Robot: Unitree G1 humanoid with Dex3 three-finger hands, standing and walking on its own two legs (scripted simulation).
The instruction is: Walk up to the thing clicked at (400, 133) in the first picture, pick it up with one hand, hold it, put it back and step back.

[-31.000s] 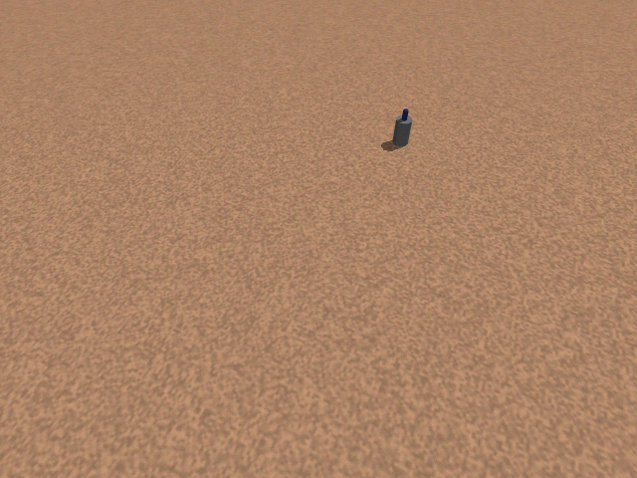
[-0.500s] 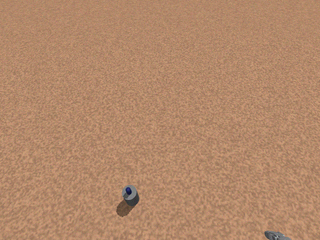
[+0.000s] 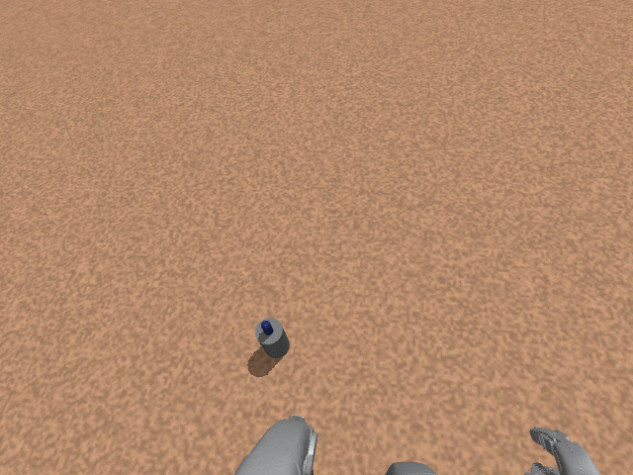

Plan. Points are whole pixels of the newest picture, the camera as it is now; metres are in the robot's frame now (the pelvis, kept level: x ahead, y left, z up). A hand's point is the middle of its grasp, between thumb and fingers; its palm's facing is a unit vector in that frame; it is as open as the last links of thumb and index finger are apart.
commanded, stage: step back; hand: left
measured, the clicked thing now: (271, 335) +0.51 +0.22 -0.66
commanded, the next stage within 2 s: none
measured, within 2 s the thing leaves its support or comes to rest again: neither
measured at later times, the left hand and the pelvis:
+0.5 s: hand out of the picture -0.03 +0.32 -0.14, palm faces +0.08 -0.92 -0.37, open 7.4 cm; pelvis -0.12 +0.05 +0.01, yaw +3 degrees
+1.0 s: hand out of the picture -0.22 +0.29 -0.11, palm faces -0.02 -0.88 -0.47, open 7.4 cm; pelvis -0.28 +0.02 +0.01, yaw -1 degrees
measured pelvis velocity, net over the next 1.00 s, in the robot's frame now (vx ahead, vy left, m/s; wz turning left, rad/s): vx -0.28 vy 0.02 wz -0.02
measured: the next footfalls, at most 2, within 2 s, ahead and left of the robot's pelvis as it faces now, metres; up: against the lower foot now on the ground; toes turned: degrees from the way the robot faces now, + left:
left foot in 0.28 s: -0.03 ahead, +0.13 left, +0.00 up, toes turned +3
right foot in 0.78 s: -0.22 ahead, -0.09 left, +0.00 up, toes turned -2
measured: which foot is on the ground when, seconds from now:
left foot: up 0.00-0.26, down 0.28-0.82, up 0.84-1.00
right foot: down 0.00-0.32, up 0.34-0.76, down 0.78-1.00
